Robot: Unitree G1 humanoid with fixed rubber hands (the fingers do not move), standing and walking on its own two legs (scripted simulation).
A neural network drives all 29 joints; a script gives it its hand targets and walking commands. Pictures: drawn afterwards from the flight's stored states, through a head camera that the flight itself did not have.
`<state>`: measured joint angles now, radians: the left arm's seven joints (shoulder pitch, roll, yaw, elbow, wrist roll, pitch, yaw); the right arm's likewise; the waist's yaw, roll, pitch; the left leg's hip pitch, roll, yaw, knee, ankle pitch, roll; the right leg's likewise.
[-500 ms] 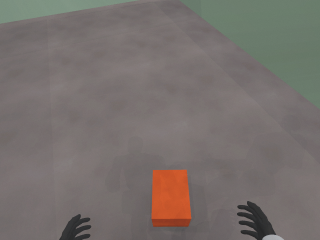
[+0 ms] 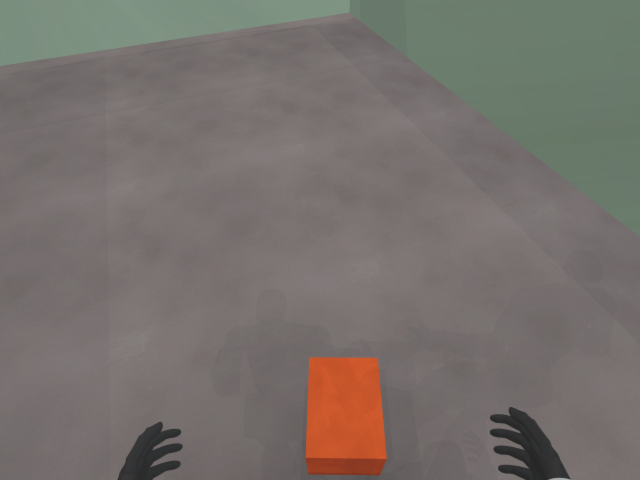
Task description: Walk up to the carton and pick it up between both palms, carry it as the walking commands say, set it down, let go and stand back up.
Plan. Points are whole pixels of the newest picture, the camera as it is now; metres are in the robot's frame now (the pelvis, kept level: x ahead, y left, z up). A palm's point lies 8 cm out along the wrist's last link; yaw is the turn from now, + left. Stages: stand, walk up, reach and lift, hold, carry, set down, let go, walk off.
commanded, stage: stand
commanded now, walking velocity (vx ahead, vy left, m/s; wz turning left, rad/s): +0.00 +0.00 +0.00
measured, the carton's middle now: (343, 414) +0.43 -0.02 -0.67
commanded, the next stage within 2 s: none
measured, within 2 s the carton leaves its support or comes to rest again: neither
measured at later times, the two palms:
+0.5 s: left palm out of the picture +0.14 +0.28 -0.07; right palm (579, 457) +0.17 -0.27 -0.03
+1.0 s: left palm out of the picture +0.11 +0.28 -0.07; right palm out of the picture +0.14 -0.28 -0.04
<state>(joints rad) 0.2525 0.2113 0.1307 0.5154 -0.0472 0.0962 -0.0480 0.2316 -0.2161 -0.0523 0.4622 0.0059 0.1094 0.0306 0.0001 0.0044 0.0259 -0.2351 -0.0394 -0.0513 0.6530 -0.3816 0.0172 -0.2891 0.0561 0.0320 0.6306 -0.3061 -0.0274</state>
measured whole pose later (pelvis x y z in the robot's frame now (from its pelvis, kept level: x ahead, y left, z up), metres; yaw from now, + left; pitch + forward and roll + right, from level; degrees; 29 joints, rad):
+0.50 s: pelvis +0.01 +0.00 +0.00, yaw +0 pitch -1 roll -1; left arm 0.30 0.27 0.13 0.64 -0.04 -0.01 -0.02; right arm 0.26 -0.31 -0.05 0.55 0.01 -0.02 0.00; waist 0.00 0.00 -0.17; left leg -0.24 -0.04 -0.05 0.65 -0.40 0.02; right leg -0.29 0.05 0.03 0.63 -0.33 -0.02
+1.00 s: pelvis -0.01 +0.00 +0.00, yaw +0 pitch -2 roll +0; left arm 0.32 0.27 0.13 0.66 -0.04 -0.02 -0.02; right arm 0.27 -0.31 -0.05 0.60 0.01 -0.03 0.00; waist 0.00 0.00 -0.17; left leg -0.24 -0.04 -0.05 0.65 -0.37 0.03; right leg -0.29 0.05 0.03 0.63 -0.30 -0.02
